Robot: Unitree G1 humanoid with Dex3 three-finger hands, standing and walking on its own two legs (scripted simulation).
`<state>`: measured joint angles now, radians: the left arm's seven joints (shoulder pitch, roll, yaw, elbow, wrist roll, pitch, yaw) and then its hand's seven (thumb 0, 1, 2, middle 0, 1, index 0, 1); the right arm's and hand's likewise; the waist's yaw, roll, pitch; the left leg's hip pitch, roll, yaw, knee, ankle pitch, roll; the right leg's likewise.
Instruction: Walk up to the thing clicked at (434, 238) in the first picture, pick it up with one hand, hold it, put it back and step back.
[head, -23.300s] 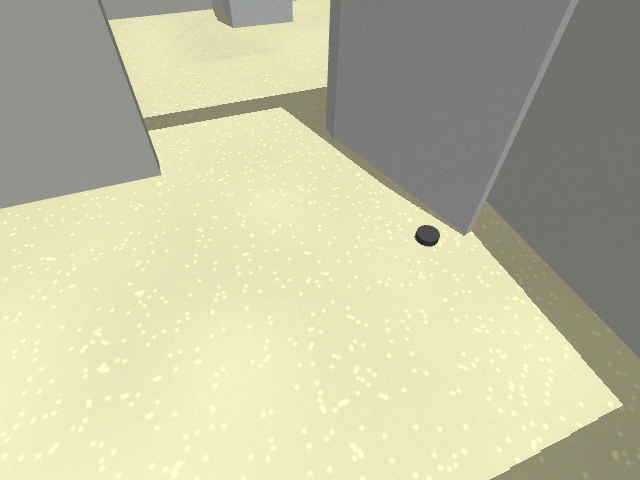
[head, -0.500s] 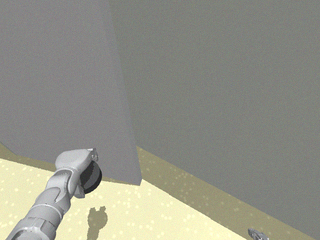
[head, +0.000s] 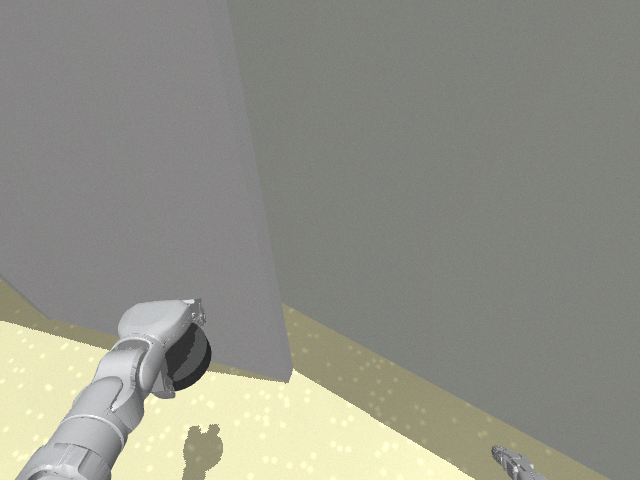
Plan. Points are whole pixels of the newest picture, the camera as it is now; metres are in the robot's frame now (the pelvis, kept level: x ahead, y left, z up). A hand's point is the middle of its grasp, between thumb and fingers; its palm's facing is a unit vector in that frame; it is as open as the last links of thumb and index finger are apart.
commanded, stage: hold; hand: left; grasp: from above
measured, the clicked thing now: (176, 355) +0.32 +0.22 -0.08
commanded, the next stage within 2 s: crouch in 1.20 s
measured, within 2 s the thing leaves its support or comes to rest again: neither
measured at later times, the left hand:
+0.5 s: hand (168, 362) +0.28 +0.21 -0.03, palm faces -0.43 -0.06 -0.90, open 11.9 cm
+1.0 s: hand (167, 363) +0.28 +0.21 -0.03, palm faces -0.43 -0.05 -0.90, open 11.9 cm
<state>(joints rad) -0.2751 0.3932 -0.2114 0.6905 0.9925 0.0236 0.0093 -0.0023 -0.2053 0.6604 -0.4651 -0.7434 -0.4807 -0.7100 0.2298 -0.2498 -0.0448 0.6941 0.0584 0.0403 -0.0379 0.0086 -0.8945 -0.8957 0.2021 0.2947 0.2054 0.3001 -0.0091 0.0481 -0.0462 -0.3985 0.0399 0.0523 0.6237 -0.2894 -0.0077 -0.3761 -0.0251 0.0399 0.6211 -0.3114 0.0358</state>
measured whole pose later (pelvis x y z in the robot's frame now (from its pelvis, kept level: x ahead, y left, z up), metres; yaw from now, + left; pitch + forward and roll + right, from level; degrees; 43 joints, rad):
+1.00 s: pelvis -0.01 -0.01 +0.01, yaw +0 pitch +1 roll +0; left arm -0.23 0.39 -0.22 0.62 0.99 0.02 -0.02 0.00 -0.23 0.70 -0.43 -0.80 -0.45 -0.77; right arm 0.19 -0.25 -0.03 0.68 0.07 0.07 -0.06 0.01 -0.90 -0.90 0.20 0.29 0.20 0.30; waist 0.01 0.05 0.00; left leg -0.29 0.04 0.05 0.50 -0.22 -0.01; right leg -0.28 -0.02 0.04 0.52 -0.25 0.03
